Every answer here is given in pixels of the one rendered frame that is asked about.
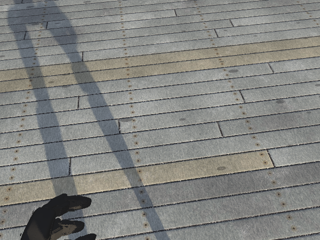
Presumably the robot left hand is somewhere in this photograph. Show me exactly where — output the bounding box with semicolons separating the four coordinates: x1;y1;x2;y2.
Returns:
20;193;97;240

